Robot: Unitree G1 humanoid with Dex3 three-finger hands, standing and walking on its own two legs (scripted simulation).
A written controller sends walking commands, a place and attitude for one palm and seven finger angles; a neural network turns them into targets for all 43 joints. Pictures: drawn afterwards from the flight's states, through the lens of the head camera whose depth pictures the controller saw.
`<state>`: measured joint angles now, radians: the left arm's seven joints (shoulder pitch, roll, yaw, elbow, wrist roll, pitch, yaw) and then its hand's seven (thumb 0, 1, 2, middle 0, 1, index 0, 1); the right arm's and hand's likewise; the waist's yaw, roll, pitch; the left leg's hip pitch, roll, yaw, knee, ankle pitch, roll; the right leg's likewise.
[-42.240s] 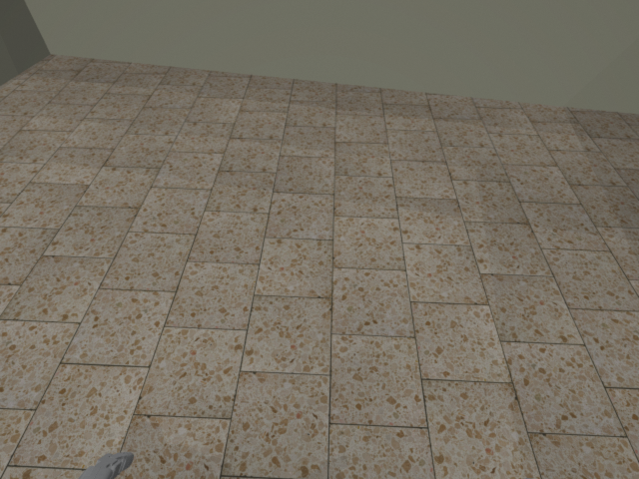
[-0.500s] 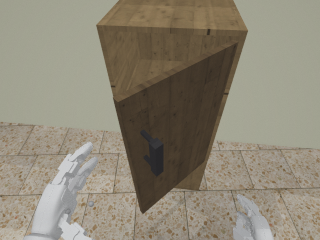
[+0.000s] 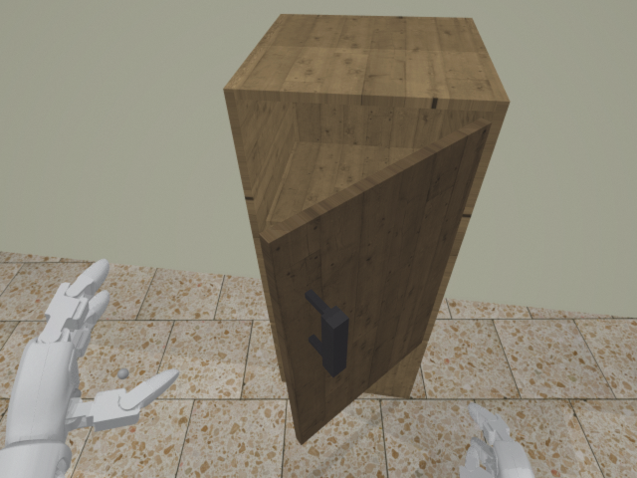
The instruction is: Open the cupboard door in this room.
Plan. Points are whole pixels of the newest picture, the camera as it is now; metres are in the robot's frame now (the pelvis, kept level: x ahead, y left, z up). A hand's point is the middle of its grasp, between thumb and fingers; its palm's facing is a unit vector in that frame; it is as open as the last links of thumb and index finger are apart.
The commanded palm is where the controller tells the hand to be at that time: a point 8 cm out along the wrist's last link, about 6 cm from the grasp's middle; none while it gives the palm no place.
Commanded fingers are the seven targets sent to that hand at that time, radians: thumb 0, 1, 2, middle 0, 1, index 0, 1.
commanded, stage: draw the hand back to the body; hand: left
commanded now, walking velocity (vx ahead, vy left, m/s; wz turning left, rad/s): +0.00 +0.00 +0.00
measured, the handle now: (324, 332) +0.29 +0.03 +0.04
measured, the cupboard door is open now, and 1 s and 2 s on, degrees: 47 47 47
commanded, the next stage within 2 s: step back with the hand held close in 0.66 s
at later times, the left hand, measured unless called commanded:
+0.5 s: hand (89, 345) +0.19 +0.24 +0.16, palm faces +0.43 -0.82 -0.38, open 7.6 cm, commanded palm +0.14 +0.28 +0.19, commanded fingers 0.00 0.90 0.90 -0.20 -0.30 -0.20 -0.30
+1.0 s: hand (95, 339) +0.20 +0.24 +0.16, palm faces +0.38 -0.80 -0.47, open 7.4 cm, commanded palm +0.14 +0.27 +0.19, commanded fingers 0.00 0.90 0.90 -0.20 -0.30 -0.20 -0.30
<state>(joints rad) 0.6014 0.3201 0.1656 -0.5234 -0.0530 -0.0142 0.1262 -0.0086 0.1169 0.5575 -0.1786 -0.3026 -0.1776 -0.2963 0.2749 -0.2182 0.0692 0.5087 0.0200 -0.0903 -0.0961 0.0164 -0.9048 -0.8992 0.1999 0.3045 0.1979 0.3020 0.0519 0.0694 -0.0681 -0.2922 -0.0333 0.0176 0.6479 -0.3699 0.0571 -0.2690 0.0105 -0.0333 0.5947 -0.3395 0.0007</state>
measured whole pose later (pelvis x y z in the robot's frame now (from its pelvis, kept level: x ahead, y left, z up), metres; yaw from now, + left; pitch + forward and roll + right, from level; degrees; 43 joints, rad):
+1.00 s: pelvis -0.02 -0.02 +0.02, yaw -2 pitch +0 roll -1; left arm 0.50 0.36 0.37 -0.38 -0.06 -0.13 0.12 0.01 0.90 0.89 -0.21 -0.30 -0.21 -0.30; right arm 0.17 -0.25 0.00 0.58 0.02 -0.02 -0.07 0.01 -0.91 -0.90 0.20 0.30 0.20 0.30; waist 0.02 0.07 0.02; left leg -0.20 0.01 0.04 0.45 -0.25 0.03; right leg -0.18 0.05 -0.01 0.38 -0.19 -0.03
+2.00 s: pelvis -0.20 +0.00 +0.00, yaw -6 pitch +3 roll -2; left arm 0.52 0.44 0.39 -0.58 -0.06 -0.21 0.13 0.01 0.89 0.89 -0.21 -0.30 -0.21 -0.30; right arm 0.13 -0.18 0.03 0.65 0.00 -0.09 -0.05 0.01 -0.90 -0.90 0.20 0.30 0.20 0.30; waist 0.03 -0.02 0.03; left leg -0.54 0.03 0.06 0.55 -0.11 0.01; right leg -0.07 0.05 0.01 0.45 -0.42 0.00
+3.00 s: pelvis -0.27 +0.01 +0.01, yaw -5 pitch -1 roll +1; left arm 0.55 0.38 0.40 -0.45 -0.02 -0.21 0.16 0.01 0.89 0.89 -0.21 -0.30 -0.21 -0.30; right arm 0.22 -0.22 0.00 0.64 -0.01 -0.09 -0.07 0.02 -0.91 -0.90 0.20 0.30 0.20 0.30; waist -0.01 -0.01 0.02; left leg -0.31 0.02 0.04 0.75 -0.38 0.00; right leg -0.24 0.04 -0.12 0.46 -0.22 -0.10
